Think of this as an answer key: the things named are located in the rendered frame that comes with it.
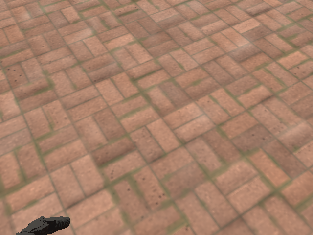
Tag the left robot hand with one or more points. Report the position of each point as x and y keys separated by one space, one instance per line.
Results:
x=44 y=226

